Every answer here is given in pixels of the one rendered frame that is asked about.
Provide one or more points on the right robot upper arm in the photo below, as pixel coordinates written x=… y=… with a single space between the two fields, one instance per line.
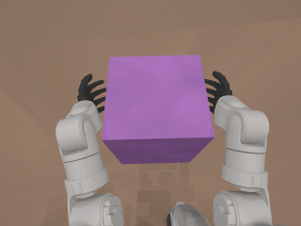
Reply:
x=241 y=208

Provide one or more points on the robot right thigh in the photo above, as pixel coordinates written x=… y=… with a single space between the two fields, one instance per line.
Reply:
x=187 y=215

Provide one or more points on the right robot hand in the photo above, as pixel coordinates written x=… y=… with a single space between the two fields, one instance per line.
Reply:
x=222 y=89

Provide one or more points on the left robot upper arm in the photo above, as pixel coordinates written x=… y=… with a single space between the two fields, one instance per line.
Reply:
x=97 y=210

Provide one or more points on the robot right forearm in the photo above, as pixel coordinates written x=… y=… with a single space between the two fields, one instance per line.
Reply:
x=246 y=142

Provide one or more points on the carton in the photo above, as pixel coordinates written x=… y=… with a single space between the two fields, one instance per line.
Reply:
x=156 y=109

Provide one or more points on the robot left forearm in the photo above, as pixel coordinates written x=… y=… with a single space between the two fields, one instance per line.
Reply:
x=77 y=141

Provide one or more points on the left robot hand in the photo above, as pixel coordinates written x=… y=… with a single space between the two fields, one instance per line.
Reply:
x=85 y=95

